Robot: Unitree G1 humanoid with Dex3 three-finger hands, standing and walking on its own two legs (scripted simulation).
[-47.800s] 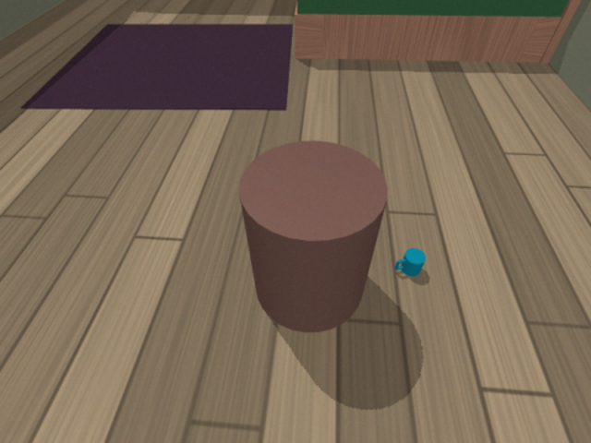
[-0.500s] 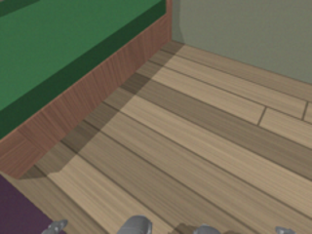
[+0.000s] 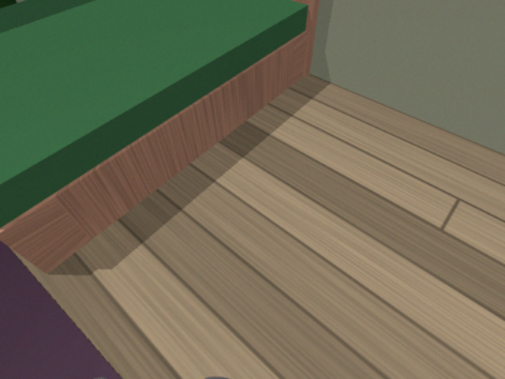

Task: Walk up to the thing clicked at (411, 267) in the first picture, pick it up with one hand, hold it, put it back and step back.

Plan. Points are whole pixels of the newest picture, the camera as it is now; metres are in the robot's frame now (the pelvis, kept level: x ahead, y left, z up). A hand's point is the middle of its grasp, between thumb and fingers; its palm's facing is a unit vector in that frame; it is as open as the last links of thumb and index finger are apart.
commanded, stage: walk up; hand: left
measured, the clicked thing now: out of the picture -0.22 -1.05 -0.71
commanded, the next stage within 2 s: stand in 0.30 s
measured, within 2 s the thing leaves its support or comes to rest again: neither
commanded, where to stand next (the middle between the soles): +0.07 -0.01 m, yaw -2 degrees
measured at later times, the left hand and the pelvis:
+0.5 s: hand out of the picture +0.07 +0.25 -0.13, palm faces +0.01 -0.94 -0.35, open 7.4 cm; pelvis +0.00 -0.02 +0.02, yaw +0 degrees
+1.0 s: hand out of the picture +0.09 +0.22 -0.12, palm faces -0.02 -0.94 -0.35, open 7.3 cm; pelvis +0.00 -0.03 +0.03, yaw -1 degrees
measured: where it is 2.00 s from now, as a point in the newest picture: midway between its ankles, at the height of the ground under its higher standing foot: outside the picture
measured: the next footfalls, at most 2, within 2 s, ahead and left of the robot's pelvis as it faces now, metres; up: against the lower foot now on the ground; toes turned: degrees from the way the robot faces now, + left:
none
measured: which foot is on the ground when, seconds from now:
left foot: down 0.00-1.00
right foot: down 0.00-1.00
